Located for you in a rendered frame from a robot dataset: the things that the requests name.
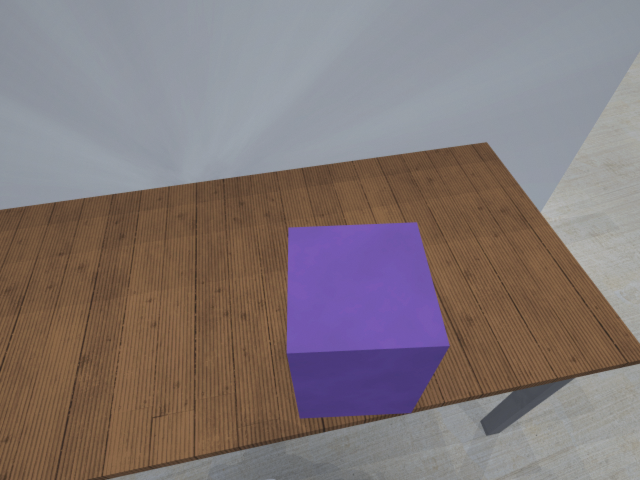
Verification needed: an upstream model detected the carton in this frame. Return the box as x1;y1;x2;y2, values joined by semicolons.
287;222;450;419

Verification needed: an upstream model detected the table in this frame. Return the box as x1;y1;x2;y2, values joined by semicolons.
0;142;640;480

